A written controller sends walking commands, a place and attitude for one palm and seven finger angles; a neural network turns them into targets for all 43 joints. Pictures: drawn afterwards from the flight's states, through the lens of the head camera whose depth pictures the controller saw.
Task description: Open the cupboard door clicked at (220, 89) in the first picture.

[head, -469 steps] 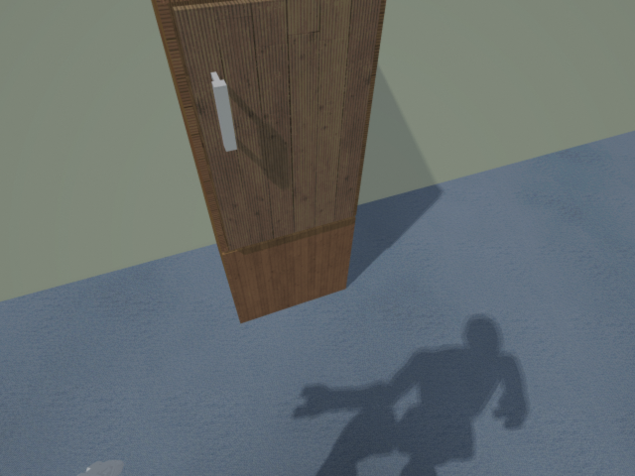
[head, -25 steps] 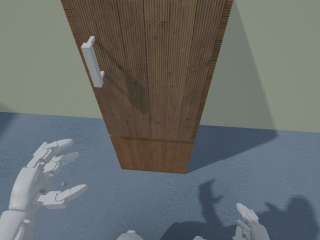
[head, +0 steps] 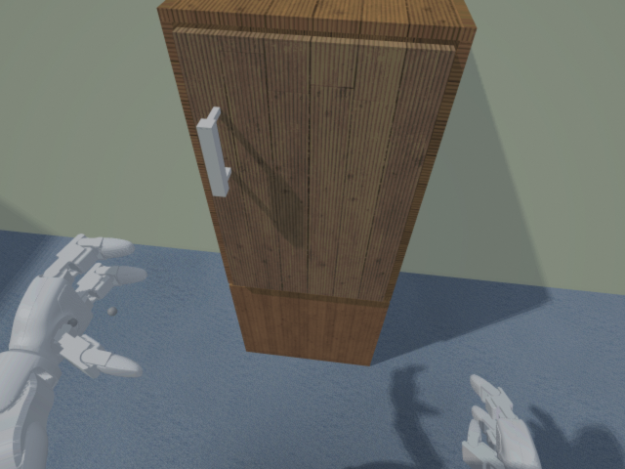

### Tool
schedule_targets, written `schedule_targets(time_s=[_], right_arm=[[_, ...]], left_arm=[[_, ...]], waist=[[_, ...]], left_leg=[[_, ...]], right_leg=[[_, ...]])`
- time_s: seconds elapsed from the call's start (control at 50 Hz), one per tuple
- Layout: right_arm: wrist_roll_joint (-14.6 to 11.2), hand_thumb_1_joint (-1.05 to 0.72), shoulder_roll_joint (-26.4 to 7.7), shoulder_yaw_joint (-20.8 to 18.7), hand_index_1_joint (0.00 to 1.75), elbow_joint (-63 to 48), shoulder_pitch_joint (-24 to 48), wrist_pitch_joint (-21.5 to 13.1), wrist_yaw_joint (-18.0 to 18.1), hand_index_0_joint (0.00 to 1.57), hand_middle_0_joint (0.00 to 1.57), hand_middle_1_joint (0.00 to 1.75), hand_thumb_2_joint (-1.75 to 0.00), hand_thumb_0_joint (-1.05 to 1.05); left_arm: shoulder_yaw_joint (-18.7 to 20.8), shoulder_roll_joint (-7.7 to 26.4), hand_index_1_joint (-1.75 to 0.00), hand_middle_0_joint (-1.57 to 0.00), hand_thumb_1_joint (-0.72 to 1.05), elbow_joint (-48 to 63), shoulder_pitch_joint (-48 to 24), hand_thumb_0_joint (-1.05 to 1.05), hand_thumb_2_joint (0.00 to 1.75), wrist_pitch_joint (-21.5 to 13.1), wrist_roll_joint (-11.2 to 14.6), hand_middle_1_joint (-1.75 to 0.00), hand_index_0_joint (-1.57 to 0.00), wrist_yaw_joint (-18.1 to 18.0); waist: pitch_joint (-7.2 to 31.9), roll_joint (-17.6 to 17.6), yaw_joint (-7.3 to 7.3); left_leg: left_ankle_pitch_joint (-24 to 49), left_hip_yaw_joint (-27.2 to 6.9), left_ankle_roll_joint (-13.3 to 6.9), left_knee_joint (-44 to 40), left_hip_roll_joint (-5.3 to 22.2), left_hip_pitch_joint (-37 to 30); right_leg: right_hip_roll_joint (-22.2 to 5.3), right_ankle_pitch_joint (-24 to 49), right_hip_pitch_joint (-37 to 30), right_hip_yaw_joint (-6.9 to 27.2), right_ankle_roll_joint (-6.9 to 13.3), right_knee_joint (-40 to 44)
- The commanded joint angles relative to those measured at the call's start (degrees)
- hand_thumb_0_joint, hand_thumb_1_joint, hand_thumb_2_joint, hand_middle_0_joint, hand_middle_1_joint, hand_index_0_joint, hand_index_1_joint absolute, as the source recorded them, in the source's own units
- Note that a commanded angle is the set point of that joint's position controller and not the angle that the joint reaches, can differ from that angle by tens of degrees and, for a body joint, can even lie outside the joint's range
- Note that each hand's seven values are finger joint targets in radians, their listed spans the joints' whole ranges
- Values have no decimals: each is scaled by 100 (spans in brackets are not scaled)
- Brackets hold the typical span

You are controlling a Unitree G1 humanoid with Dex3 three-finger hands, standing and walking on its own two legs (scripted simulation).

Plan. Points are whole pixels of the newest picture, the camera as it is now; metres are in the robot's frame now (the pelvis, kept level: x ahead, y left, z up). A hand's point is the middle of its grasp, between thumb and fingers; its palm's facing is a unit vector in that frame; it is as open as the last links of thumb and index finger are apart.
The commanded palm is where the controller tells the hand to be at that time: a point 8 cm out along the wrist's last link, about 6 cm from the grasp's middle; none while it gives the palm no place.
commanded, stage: raise the hand with hooked fingers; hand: left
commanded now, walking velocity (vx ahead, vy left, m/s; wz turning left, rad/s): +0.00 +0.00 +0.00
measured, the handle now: (218, 152) +0.54 +0.21 +0.11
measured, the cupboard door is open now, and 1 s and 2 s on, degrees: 0 0 0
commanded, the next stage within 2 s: move the hooked fingers beside the handle in 0.76 s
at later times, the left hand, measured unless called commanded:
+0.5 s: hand (112, 267) +0.30 +0.26 +0.13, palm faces +0.00 -1.00 -0.02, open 14.0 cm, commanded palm +0.27 +0.31 +0.13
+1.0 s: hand (111, 263) +0.30 +0.26 +0.13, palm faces +0.03 -1.00 -0.01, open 14.0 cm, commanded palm +0.28 +0.31 +0.13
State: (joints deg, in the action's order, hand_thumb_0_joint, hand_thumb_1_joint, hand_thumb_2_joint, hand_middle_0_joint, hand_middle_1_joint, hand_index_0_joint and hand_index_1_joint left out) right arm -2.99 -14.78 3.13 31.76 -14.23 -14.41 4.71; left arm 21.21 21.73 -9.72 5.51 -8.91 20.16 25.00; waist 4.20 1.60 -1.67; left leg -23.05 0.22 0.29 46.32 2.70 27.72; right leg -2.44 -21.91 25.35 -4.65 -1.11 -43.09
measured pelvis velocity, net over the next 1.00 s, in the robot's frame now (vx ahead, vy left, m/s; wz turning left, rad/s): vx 0.00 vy -0.01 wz -0.01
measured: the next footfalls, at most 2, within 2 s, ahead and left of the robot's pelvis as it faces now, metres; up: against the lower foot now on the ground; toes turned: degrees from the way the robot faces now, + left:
none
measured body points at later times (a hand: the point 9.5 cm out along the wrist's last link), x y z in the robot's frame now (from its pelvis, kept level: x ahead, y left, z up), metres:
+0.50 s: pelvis +0.00 -0.01 +0.01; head +0.01 -0.01 +0.46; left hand +0.29 +0.32 +0.13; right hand +0.15 -0.26 -0.06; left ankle +0.01 +0.12 -0.71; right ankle +0.00 -0.13 -0.71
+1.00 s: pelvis +0.00 -0.01 +0.01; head +0.00 -0.02 +0.46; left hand +0.29 +0.32 +0.13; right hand +0.16 -0.26 -0.06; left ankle +0.01 +0.12 -0.71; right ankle +0.00 -0.13 -0.71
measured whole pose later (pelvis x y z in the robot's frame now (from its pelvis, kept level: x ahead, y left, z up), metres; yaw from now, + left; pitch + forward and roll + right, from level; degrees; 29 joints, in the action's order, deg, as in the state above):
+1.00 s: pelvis +0.00 -0.01 +0.01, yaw -1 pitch +2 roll -1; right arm -3.4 -15.9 3.3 34.1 -15.1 -12.1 6.6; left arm 25.4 25.2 -26.3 -9.8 -6.6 18.9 29.2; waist 2.5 1.4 -1.4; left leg -19.3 0.9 1.1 39.0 2.9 22.2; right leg -1.9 -19.0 21.0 -4.1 -0.3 -37.7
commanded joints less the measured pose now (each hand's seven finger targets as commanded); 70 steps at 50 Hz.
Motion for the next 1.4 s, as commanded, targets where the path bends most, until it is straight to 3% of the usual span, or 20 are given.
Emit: schedule_targets(time_s=[0.0,0.24,0.3,0.36,0.4,0.48,0.6,0.64,0.74,0.84,0.9,0.98,1.04,1.08,1.14,1.2,1.24,1.3,1.34,1.38], right_arm=[[-21,-90,-858,-340,30,-736,222,-233,149,20,20,30,-90,0],[-48,-90,-874,-290,30,-671,243,-154,247,20,20,30,-90,0],[-74,-90,-896,-303,30,-683,220,-130,215,20,20,30,-90,0],[-79,-90,-916,-338,30,-738,243,-102,177,20,20,30,-90,0],[-47,-90,-922,-358,30,-774,207,-107,162,20,20,30,-90,0],[-34,-90,-877,-364,30,-741,185,-128,165,20,20,30,-90,0],[-41,-90,-878,-350,30,-664,169,-122,226,20,20,30,-90,0],[-47,-90,-872,-355,30,-666,182,-124,234,20,20,30,-90,0],[-49,-90,-875,-347,30,-654,204,-106,235,20,20,30,-90,0],[-55,-90,-870,-340,30,-669,229,-90,232,20,20,30,-90,0],[-46,-90,-904,-332,30,-555,167,-59,281,20,20,30,-90,0],[-57,-90,-904,-327,30,-498,149,-31,313,20,20,30,-90,0],[-57,-90,-946,-318,30,-427,79,11,330,20,20,30,-90,0],[-41,-90,-959,-343,30,-455,26,24,311,20,20,30,-90,0],[-36,-90,-979,-343,30,-442,-30,83,267,20,20,30,-90,0],[-28,-90,-1025,-362,30,-441,-140,160,231,20,20,30,-90,0],[-33,-90,-1035,-372,30,-460,-173,207,199,20,20,30,-90,0],[-9,-90,-1082,-404,30,-459,-308,294,176,20,20,30,-90,0],[-9,-90,-1082,-420,30,-432,-378,339,160,20,20,30,-90,0],[-9,-90,-1066,-422,30,-421,-418,364,149,20,20,30,-90,0]], left_arm=[[685,1488,-120,-30,-50,917,-1574,0,30,-209,147,-120,-30,157],[1004,2079,-120,-30,-50,165,-2800,0,30,27,97,-120,-30,437],[823,1763,-120,-30,-50,-339,-2370,0,30,127,183,-120,-30,541],[850,1845,-120,-30,-50,-220,-2426,0,30,146,128,-120,-30,538],[1015,2018,-120,-30,-50,-14,-2428,0,30,67,144,-120,-30,474],[1089,2037,-120,-30,-50,346,-2536,0,30,-143,100,-120,-30,334],[992,1960,-120,-30,-50,151,-2624,0,30,-119,93,-120,-30,327],[951,1938,-120,-30,-50,182,-2647,0,30,-101,49,-120,-30,356],[956,1868,-120,-30,-50,-106,-2552,0,30,-37,134,-120,-30,433],[913,1893,-120,-30,-50,-82,-2679,0,30,-68,84,-120,-30,431],[941,2055,-120,-30,-50,-325,-3267,0,30,-126,71,-120,-30,411],[794,2070,-120,-30,-50,-702,-3812,0,30,-200,-67,-120,-30,451],[736,2194,-120,-30,-50,-1122,-4316,0,30,-241,-120,-120,-30,484],[810,2268,-120,-30,-50,-1222,-4218,0,30,-308,-153,-120,-30,498],[776,2294,-120,-30,-50,-1470,-4371,0,30,-349,-170,-120,-30,517],[899,2408,-120,-30,-50,-1867,-4357,0,30,-331,-147,-120,-30,505],[854,2446,-120,-30,-50,-1899,-4597,0,30,-343,-220,-120,-30,502],[1056,2705,-120,-30,-50,-2066,-4742,0,30,-434,-237,-120,-30,463],[1114,2811,-120,-30,-50,-2156,-4924,0,30,-516,-289,-120,-30,482],[888,2632,-120,-30,-50,-2080,-5207,0,30,-606,-325,-120,-30,508]], waist=[[828,275,96],[1013,425,84],[750,-8,53],[807,247,36],[939,78,-3],[1129,514,17],[850,300,73],[972,506,75],[836,99,87],[923,255,79],[725,29,201],[812,373,270],[830,334,340],[1138,350,251],[1182,365,264],[1103,65,224],[1177,284,260],[1279,32,252],[1379,230,295],[1445,512,349]], left_leg=[[1425,-124,-102,-948,-246,-781],[1565,-98,-116,-1232,-257,-1154],[1464,-63,-125,-1260,-259,-965],[1427,-12,-126,-1276,-283,-982],[1631,-15,-144,-1246,-271,-1042],[1754,22,-129,-1271,-267,-1218],[1592,45,-145,-1312,-253,-1164],[1662,39,-140,-1322,-267,-1241],[1605,53,-149,-1309,-263,-1143],[1538,71,-144,-1290,-280,-1145],[1336,51,-145,-1266,-257,-1072],[1201,36,-137,-1250,-286,-1071],[1091,20,-141,-1213,-280,-976],[1279,7,-143,-1173,-292,-1042],[1357,0,-134,-1145,-282,-951],[1413,7,-143,-1115,-265,-787],[1421,31,-138,-1103,-278,-742],[1417,46,-150,-1051,-262,-651],[1441,58,-153,-1015,-260,-654],[1512,30,-140,-1025,-257,-784]], right_leg=[[388,1297,-376,29,217,690],[335,1437,-667,95,224,988],[335,1366,-684,106,216,1066],[305,1342,-610,130,205,1052],[319,1538,-775,153,216,1027],[320,1667,-793,151,216,1003],[326,1572,-765,180,204,1094],[310,1659,-758,167,203,1066],[314,1690,-741,178,173,1116],[295,1599,-734,208,174,1105],[307,1356,-607,251,166,1175],[276,1192,-443,264,178,1143],[268,1048,-398,305,185,1145],[270,1264,-513,286,204,1054],[280,1387,-501,268,214,982],[300,1466,-522,260,217,941],[285,1517,-456,272,209,897],[310,1485,-540,308,205,864],[317,1548,-486,326,200,832],[340,1576,-334,276,223,790]])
